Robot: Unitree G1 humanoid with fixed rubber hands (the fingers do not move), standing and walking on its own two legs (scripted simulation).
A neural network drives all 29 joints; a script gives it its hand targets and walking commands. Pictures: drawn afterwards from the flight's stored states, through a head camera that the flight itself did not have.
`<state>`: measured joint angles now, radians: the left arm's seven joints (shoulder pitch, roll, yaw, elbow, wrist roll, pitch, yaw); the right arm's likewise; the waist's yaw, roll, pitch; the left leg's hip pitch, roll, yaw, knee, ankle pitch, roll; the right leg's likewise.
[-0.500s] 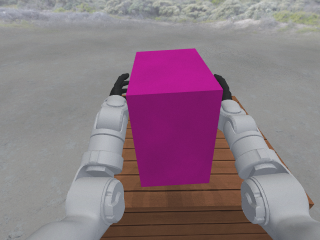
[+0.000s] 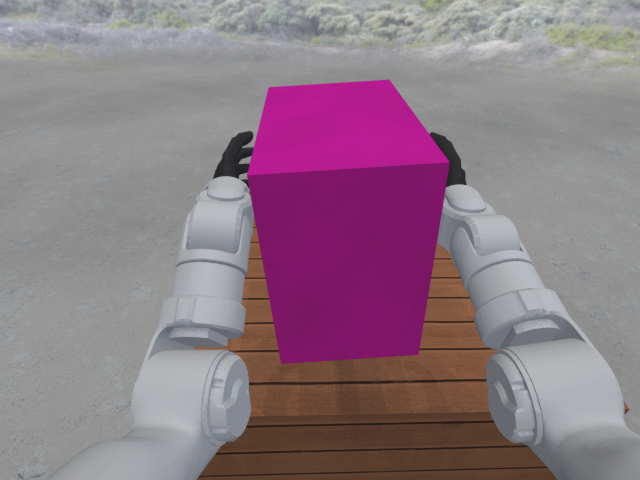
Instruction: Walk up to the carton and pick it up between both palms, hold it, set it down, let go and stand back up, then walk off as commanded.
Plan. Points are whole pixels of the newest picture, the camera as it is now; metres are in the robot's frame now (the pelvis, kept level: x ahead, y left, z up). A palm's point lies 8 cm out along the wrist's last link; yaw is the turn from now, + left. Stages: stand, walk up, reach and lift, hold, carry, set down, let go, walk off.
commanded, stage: hold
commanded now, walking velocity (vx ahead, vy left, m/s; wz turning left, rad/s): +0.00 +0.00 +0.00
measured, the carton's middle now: (338, 212) +0.42 +0.00 +0.20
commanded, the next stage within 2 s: none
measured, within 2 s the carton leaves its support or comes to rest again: neither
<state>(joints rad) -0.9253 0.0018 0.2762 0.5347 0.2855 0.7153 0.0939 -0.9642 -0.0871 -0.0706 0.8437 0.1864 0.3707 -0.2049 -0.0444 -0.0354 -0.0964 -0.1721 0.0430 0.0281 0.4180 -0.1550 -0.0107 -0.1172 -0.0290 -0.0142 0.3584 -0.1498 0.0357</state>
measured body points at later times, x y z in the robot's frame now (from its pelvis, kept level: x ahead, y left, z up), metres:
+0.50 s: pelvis +0.00 +0.00 +0.00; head -0.08 +0.01 +0.44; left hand +0.39 +0.14 +0.27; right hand +0.39 -0.13 +0.26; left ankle +0.05 +0.12 -0.74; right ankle +0.03 -0.14 -0.74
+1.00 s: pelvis +0.00 +0.00 +0.00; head -0.09 +0.01 +0.44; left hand +0.38 +0.14 +0.27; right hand +0.39 -0.13 +0.27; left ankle +0.05 +0.12 -0.74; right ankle +0.03 -0.15 -0.74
